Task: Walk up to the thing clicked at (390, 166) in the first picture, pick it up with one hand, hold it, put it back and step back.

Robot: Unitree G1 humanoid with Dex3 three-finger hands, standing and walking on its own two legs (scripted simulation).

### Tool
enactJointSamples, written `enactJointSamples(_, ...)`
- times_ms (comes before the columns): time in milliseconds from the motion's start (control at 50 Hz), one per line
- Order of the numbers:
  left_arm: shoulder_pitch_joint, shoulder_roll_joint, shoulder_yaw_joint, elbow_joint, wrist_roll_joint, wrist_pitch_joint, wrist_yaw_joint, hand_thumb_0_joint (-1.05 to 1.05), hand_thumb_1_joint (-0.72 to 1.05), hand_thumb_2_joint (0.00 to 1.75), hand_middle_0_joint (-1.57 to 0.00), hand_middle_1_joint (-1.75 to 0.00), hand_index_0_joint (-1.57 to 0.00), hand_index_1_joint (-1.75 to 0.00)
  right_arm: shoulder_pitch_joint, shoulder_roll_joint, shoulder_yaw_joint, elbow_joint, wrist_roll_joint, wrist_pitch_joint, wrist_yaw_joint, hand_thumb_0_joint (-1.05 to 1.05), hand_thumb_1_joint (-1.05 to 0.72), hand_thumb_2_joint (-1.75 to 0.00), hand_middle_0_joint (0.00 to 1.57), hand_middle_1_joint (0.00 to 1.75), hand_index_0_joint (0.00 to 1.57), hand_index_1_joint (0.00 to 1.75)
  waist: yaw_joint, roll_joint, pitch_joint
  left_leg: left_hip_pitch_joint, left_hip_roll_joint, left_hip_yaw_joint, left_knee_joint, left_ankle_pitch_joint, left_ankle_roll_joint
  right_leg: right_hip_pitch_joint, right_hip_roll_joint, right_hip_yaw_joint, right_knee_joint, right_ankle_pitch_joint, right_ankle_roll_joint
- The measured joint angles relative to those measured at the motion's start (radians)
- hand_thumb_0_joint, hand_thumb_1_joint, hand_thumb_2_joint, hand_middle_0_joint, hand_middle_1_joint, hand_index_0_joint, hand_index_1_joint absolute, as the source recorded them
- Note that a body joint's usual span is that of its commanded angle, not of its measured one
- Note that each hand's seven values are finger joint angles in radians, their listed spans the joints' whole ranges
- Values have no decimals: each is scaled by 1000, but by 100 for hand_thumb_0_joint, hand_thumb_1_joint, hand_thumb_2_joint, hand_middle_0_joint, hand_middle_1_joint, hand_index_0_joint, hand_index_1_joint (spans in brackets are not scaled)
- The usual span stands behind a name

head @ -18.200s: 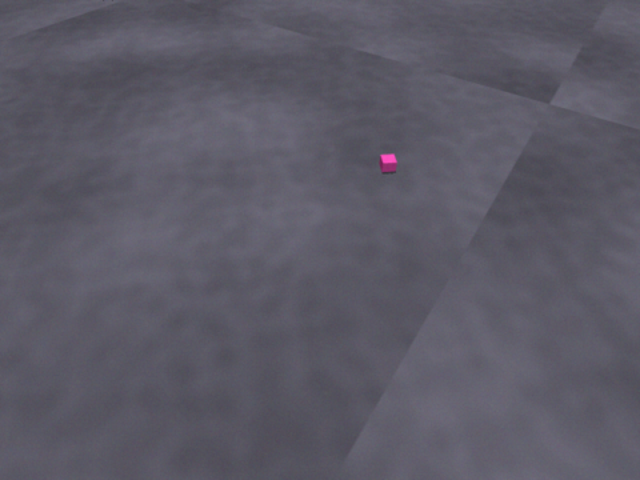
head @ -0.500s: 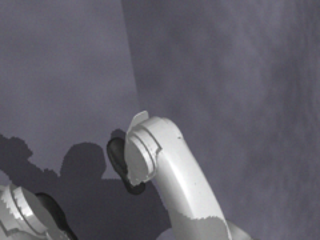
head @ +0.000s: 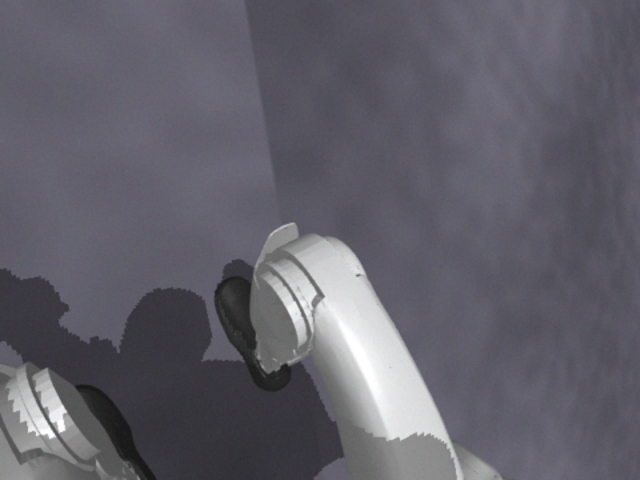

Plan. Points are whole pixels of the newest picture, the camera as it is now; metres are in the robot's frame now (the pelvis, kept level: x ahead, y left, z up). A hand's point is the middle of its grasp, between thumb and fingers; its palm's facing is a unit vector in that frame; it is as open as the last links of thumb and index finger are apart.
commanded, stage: settle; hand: left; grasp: from above
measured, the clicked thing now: out of the picture +0.50 +0.32 -0.30
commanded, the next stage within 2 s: lift in 0.60 s
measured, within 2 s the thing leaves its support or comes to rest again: leaves its support in 0.12 s
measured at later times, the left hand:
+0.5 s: hand out of the picture +0.47 +0.34 -0.19, palm faces -0.37 -0.31 -0.88, open 10.0 cm
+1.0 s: hand out of the picture +0.48 +0.34 -0.12, palm faces -0.29 -0.34 -0.89, open 10.0 cm
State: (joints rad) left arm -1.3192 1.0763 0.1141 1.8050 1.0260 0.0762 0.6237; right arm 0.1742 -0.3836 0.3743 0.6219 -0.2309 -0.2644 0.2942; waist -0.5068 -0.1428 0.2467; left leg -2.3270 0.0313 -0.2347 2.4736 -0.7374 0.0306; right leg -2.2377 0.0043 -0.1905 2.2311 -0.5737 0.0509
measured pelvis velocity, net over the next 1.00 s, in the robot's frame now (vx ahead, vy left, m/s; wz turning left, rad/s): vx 0.01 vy -0.01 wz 0.14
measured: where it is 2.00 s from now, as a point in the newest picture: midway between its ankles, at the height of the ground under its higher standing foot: (197, 407)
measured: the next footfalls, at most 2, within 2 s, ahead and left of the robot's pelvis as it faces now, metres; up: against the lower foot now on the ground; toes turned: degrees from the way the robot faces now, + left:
none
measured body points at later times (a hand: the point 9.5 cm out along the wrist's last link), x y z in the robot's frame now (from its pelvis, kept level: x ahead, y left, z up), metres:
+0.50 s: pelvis +0.01 -0.01 +0.00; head +0.27 +0.10 +0.35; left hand +0.49 +0.35 -0.14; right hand +0.04 -0.26 -0.07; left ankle +0.06 +0.12 -0.30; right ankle +0.14 -0.12 -0.30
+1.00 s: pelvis +0.01 -0.01 +0.02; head +0.25 +0.06 +0.39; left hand +0.49 +0.35 -0.07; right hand +0.05 -0.28 -0.08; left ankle +0.06 +0.12 -0.30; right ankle +0.14 -0.12 -0.30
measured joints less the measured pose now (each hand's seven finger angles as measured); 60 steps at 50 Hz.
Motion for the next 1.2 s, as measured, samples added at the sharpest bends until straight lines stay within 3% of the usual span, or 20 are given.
enactJointSamples(120, 24, -29, 40, -70, 4, 20, -23, 0, -3, 49, -73, -47, -75, -49, 15, 13, -29, 6, 12, 6, 7, 1, -94, -90, 20, 30, 20, 30, 18, 6, -19, -3, 1, 7, -10, 0, -5, -9, -2, 6, -2, -2, -6)
enactJointSamples(260, 82, -113, 53, -218, -9, 69, -74, 0, -4, 51, -73, -49, -75, -50, 42, 31, -88, 37, 43, 22, 28, 0, -92, -90, 20, 30, 20, 30, 59, 46, -102, -12, -1, 23, -25, -11, -16, -33, -8, 19, 3, -19, -18)
enactJointSamples(460, 133, -231, -15, -207, -67, 142, -206, 0, -4, 54, -72, -55, -74, -51, 33, 30, -165, 70, 69, 72, 25, 0, -91, -89, 20, 30, 20, 30, 114, 138, -201, -1, -9, 64, -34, -9, -14, -40, -22, 54, 28, -35, -23)
enactJointSamples(560, 137, -270, -26, -215, -49, 100, -260, 0, -3, 53, -71, -56, -73, -52, 18, 40, -173, 71, 72, 86, 0, 0, -91, -89, 20, 30, 20, 30, 129, 135, -192, 7, -13, 84, -37, 14, -14, -41, -27, 72, 42, -20, -25)
enactJointSamples(720, 122, -298, 14, -238, 19, 61, -208, 0, -3, 53, -71, -55, -74, -52, 28, 59, -200, 84, 89, 103, -43, 0, -90, -89, 20, 30, 20, 30, 135, 134, -213, 2, -11, 102, -43, 21, -25, -65, -28, 90, 56, -16, -38)
enactJointSamples(800, 112, -320, 41, -252, -3, 99, -178, 0, -3, 53, -71, -55, -73, -52, 37, 60, -223, 89, 94, 103, -51, 0, -91, -89, 20, 30, 20, 30, 147, 158, -246, -4, -8, 114, -67, 15, -26, -80, -27, 99, 42, -23, -40)
enactJointSamples(860, 102, -340, 43, -263, -32, 141, -184, 0, -2, 52, -71, -56, -73, -52, 39, 59, -238, 95, 101, 111, -50, 0, -91, -90, 20, 30, 20, 30, 163, 169, -264, 10, -3, 122, -85, 7, -26, -73, -23, 106, 29, -30, -40)
enactJointSamples(960, 112, -354, 46, -278, -63, 167, -266, 0, -1, 51, -69, -56, -72, -53, 37, 62, -273, 112, 110, 128, -53, 0, -91, -90, 20, 30, 20, 30, 183, 184, -289, 42, -3, 128, -109, 1, -23, -43, -24, 111, 10, -39, -38)
enactJointSamples(1080, 231, -414, 7, -394, -38, 142, -374, 0, 0, 51, -68, -57, -71, -53, 74, 62, -315, 115, 141, 186, -69, 0, -91, -90, 20, 30, 20, 30, 228, 206, -340, 81, -15, 149, -155, 10, -22, 0, -37, 127, -21, -49, -40)
enactJointSamples(1140, 299, -451, -4, -478, -43, 129, -398, 0, 0, 51, -69, -57, -71, -53, 91, 69, -338, 110, 160, 216, -81, 0, -91, -90, 20, 30, 20, 30, 258, 209, -364, 113, -19, 163, -192, 19, -21, 27, -41, 139, -46, -47, -40)
enactJointSamples(1200, 364, -490, -23, -580, -72, 131, -403, 0, 0, 52, -69, -56, -71, -53, 96, 75, -356, 98, 178, 238, -101, 0, -91, -90, 20, 30, 20, 30, 289, 213, -385, 156, -22, 172, -240, 30, -21, 69, -45, 145, -86, -43, -40)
